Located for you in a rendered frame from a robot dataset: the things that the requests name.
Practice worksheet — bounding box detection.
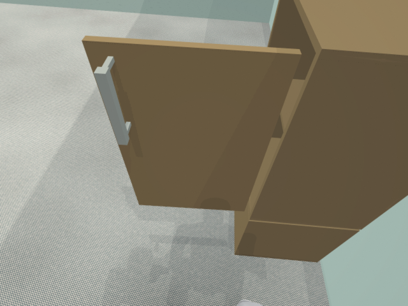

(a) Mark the cupboard door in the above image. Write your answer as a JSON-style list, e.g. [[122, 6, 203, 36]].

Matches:
[[82, 36, 302, 212]]

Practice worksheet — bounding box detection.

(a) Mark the handle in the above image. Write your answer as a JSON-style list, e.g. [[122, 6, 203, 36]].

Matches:
[[94, 56, 131, 145]]

